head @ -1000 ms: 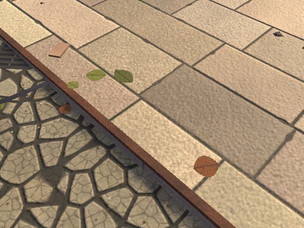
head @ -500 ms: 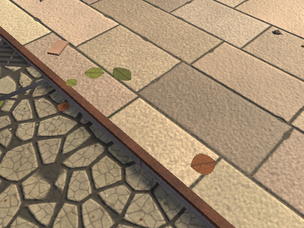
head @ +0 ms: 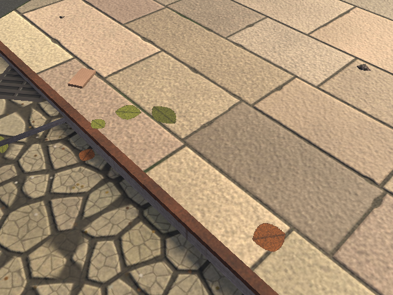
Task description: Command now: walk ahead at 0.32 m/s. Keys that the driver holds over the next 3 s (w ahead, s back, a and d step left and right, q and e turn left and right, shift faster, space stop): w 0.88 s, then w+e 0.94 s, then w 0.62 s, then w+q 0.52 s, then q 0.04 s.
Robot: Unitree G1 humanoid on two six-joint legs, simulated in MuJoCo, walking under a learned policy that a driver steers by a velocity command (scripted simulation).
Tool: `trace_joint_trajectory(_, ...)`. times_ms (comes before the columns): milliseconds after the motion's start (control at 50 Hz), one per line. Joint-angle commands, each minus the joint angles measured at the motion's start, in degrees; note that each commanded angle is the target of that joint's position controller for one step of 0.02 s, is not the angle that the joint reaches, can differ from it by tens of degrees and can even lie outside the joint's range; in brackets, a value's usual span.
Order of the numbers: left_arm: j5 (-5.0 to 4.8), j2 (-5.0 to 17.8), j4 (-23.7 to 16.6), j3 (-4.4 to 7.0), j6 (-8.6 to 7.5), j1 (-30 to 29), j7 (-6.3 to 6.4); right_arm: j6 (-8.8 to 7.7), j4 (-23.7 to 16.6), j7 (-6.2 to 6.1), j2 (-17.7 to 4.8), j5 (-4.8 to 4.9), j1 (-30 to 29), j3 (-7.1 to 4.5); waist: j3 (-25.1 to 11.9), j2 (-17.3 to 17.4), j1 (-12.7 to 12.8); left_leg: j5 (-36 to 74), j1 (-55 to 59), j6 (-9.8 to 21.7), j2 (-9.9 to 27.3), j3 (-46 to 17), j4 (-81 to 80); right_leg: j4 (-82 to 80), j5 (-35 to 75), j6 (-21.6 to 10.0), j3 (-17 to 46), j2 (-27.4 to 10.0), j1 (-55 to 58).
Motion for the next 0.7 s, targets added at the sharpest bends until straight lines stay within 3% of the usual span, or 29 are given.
trace_joint_trajectory(20, -0.22, 7.68, -3.14, 1.2, -0.75, -0.13, 0.19, -2.24, -4.73, 0.93, -1.47, -0.09, -6.7, 0.49, 6.43, -4.79, 0.12, 1.56, -7.78, -0.05, 1.96, -0.72, -7.82, -9.48, -13.86, -8.27, 13.89, -15.31, -0.92)
trace_joint_trajectory(60, -0.79, 9.99, -3.98, 1.77, -0.45, -0.04, -0.29, -2.11, -5.37, 1.32, -1.13, 0.06, -5.9, 1.12, 6.4, -6.57, -0.99, -1.35, 1.05, 0.29, -0.66, 2.76, -14.45, -7.91, -15.98, -8.18, 11.78, -14.86, -6.9)
trace_joint_trajectory(80, -1.21, 10.13, -4.46, 1.86, -0.36, -0.5, -0.46, -2.0, -4.86, 1.51, -1.67, 0.15, -3.7, 1.07, 6.52, -5.89, -2.47, 2.35, 6.32, 0.74, -1.5, 3.93, -18.54, -6.39, -18.09, -7.75, 11.09, -14.64, -10.23)
trace_joint_trajectory(100, -1.17, 9.14, -4.75, 1.6, -0.21, 0.44, -0.63, -1.66, -2.82, 1.52, -3.02, 0.0, 1.18, 0.48, 5.75, -3.92, -4.11, 2.34, 13.56, 1.04, -4.9, 7.28, -19.47, -3.58, -20.16, -7.28, 9.61, -12.88, -14.85)
trace_joint_trajectory(120, -1.03, 6.96, -5.37, 0.84, -0.44, 0.81, -0.71, -1.45, -1.08, 1.37, -5.67, 0.11, 6.61, -0.6, 4.73, -1.23, -6.26, 2.92, 21.12, 2.43, -4.89, 5.72, -20.71, 0.9, -17.89, -5.75, 7.52, -10.75, -19.37)
trace_joint_trajectory(140, -0.85, 2.85, -7.65, -0.52, -0.9, -1.35, -0.85, -1.54, 0.66, 1.09, -10.81, -0.12, 13.33, -2.46, 2.72, 9.69, -9.16, -4.58, 29.69, 7.66, 3.28, -8.52, -27.17, 16.31, -8.42, -1.4, -0.17, -4.71, -27.6)
trace_joint_trajectory(160, 0.23, 2.03, -10.55, -1.13, -1.83, -5.16, -0.97, -1.7, 2.92, 1.06, -14.37, -0.18, 24.97, -3.61, -4.61, 20.21, -13.4, -9.48, 39.38, 14.88, 15.48, -32.26, -39.45, 38.33, -13.25, 1.51, -2.17, 0.12, -34.5)
trace_joint_trajectory(180, -0.15, 3.28, -11.17, -0.49, -2.9, -6.17, -1.85, -2.99, 1.5, 1.49, -10.36, -1.49, 22.81, -1.71, -4.29, 12.84, -10.6, 1.56, 39.42, 13.43, 16.8, -36.06, -41.22, 48.36, -16.42, 0.72, 7.7, -0.36, -36.3)
trace_joint_trajectory(200, -1.21, 3.14, -11.41, -0.44, -2.84, -6.32, -2.18, -3.52, -0.36, 1.92, -9.49, -1.42, 17.77, -1.36, -2.95, 11.24, -7.54, 3.92, 37.21, 11.79, 15.62, -31.19, -41.38, 49.05, -14.36, 0.22, 7.74, -1.97, -37.47)
trace_joint_trajectory(220, -1.38, 3.78, -11.77, -0.33, -2.34, -8.44, -1.84, -3.66, -2.24, 2.2, -8.24, -1.05, 12.59, -1.03, -0.07, 8.81, -5.89, 4.11, 33.41, 11.42, 13.8, -26.74, -42.57, 47.39, -11.58, 0.56, 5.17, -4.48, -37.52)
trace_joint_trajectory(240, -1.67, 4.56, -11.71, 0.23, -1.8, -9.51, -1.49, -3.44, -3.31, 2.0, -6.29, -1.19, 7.87, -0.46, 2.05, 8.85, -3.96, 2.37, 29.36, 12.2, 12.87, -23.13, -42.98, 45.56, -9.63, 1.52, 4.77, -6.55, -37.43)
trace_joint_trajectory(260, -1.5, 4.73, -11.14, 0.58, -1.01, -9.59, -1.39, -3.11, -3.8, 1.6, -3.08, -1.5, 6.42, 0.36, 3.0, 8.82, -3.3, 1.38, 25.33, 11.19, 9.03, -17.7, -44.16, 43.65, -7.13, 3.03, 3.91, -7.31, -33.39)
trace_joint_trajectory(280, -1.38, 4.15, -10.27, 0.75, -0.36, -8.39, -1.69, -2.79, -3.45, 1.02, -2.2, -1.65, 7.48, 0.53, 2.95, 10.07, -2.64, 1.75, 23.52, 11.14, 6.6, -13.98, -45.08, 43.32, -4.43, 4.63, 1.72, -6.36, -30.64)
trace_joint_trajectory(360, -0.97, 2.07, -11.63, 0.62, -0.14, -13.72, -2.23, -2.55, -4.2, -1.0, -4.66, -1.87, 9.14, 0.33, 4.15, 7.63, -1.34, 5.62, 20.91, 12.36, 5.69, -9.17, -47.27, 33.82, 2.96, 8.0, -0.79, -5.45, -27.27)
trace_joint_trajectory(420, -1.44, 1.3, -13.89, 0.04, -0.08, -19.47, -2.35, -2.29, -5.45, -1.28, -6.83, -1.21, 7.29, -0.3, 4.59, 8.59, -0.51, 5.99, 19.79, 12.45, 6.78, -7.64, -47.91, 24.41, 2.93, 7.93, -0.55, -5.67, -22.28)
trace_joint_trajectory(480, -1.65, 2.73, -13.99, 0.51, 0.26, -19.43, -2.42, -1.55, -6.13, -1.03, -8.1, -0.47, 6.91, -1.24, 5.37, 8.34, 0.77, 6.31, 19.68, 12.83, 8.54, -6.49, -45.71, 20.81, -3.36, 6.82, -3.24, -5.09, -16.97)
trace_joint_trajectory(500, -1.63, 3.08, -13.12, 0.82, 0.2, -15.66, -2.48, -0.97, -6.51, -1.06, -8.12, -0.3, 6.29, -1.36, 4.82, 8.82, 2.78, 8.76, 18.71, 12.58, 9.19, -5.82, -41.54, 18.99, -6.85, 6.19, -4.59, -4.26, -12.7)
trace_joint_trajectory(520, -2.04, 4.51, -10.86, 1.92, 0.14, -8.97, -2.53, -0.23, -7.39, -1.0, -7.75, -0.9, 4.92, -1.16, 2.0, 8.0, 6.02, 15.42, 17.8, 11.53, 7.7, -3.93, -32.69, 15.5, -6.47, 5.14, -4.81, -3.52, -5.09)
trace_joint_trajectory(540, -3.11, 7.22, -6.95, 3.66, 0.27, 2.12, -2.66, 0.46, -8.03, -0.59, -6.51, -2.61, 4.41, -0.46, -4.28, 5.31, 10.32, 19.41, 14.39, 9.73, 4.12, -1.41, -16.38, 13.51, -6.21, 4.29, -3.03, -3.69, 7.99)
trace_joint_trajectory(560, -2.38, 11.08, -4.85, 4.45, 0.2, 8.3, -2.75, -0.05, -8.47, 0.33, 0.07, -2.58, 8.52, 1.12, -8.82, -8.46, 8.23, -4.48, -6.19, 5.43, -2.44, 3.3, 5.08, 15.04, -18.62, -0.11, 10.18, -13.22, 24.67)
trace_joint_trajectory(580, -1.29, 8.97, -4.18, 3.5, -0.38, 8.85, -3.51, -0.96, -9.99, 1.15, 1.9, 0.21, 7.35, 1.74, -7.63, -14.31, 6.83, -13.64, -17.71, 5.15, -7.04, -3.68, 17.83, 5.13, -26.28, -4.57, 28.88, -19.06, 24.15)
trace_joint_trajectory(600, -1.72, 6.07, -4.73, 2.26, -1.39, 3.91, -4.18, -2.02, -12.84, 1.28, -1.16, 2.1, 2.59, 1.12, -0.08, -10.35, 5.02, -12.04, -20.21, 6.09, -5.76, -7.05, 21.02, -1.57, -20.15, -3.3, 29.11, -19.88, 16.29)
trace_joint_trajectory(620, -1.75, 3.32, -5.09, 1.14, -2.03, -0.3, -4.62, -2.24, -15.05, 0.88, -2.72, 2.58, -1.21, 0.88, 2.99, -6.29, 2.66, -8.76, -19.12, 6.1, -3.28, -4.77, 19.46, -2.87, -13.06, -1.76, 23.02, -18.81, 9.86)
trace_joint_trajectory(640, -1.37, 1.39, -5.43, 0.17, -2.5, -3.57, -5.11, -1.99, -16.31, 0.17, -3.52, 1.48, -3.58, 0.71, 4.11, -3.36, 1.17, -7.55, -17.66, 5.75, -1.19, -2.96, 17.39, -3.27, -7.7, -0.63, 18.86, -17.42, 5.71)
trace_joint_trajectory(660, -0.66, 0.71, -6.04, -0.53, -2.6, -7.06, -4.93, -1.52, -17.3, 0.12, -3.79, 1.09, -2.66, 0.59, 4.77, -3.7, -1.78, -4.26, -17.06, 5.21, 0.95, -4.08, 14.09, -3.97, -5.89, -1.28, 17.61, -17.79, 2.42)
trace_joint_trajectory(700, 0.04, 1.73, -5.5, -0.79, -2.83, -6.85, -4.33, -0.4, -18.97, 1.07, -2.82, 0.31, -2.26, 1.01, 4.42, -4.28, -3.39, 0.1, -15.04, 3.98, 2.34, -3.88, 13.19, -7.09, -3.04, -2.98, 16.82, -18.41, -0.61)
Next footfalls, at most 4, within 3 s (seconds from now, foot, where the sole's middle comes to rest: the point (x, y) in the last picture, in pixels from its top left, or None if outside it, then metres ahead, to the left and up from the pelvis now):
0.10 left None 0.12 0.17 -0.75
0.54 right None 0.29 -0.09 -0.75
1.04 left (166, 277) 0.60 0.14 -0.75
1.48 right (228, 198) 0.88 -0.08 -0.68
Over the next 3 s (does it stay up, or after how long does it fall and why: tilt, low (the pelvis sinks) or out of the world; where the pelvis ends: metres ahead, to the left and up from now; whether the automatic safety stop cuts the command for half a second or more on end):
stays up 1.50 -0.30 0.07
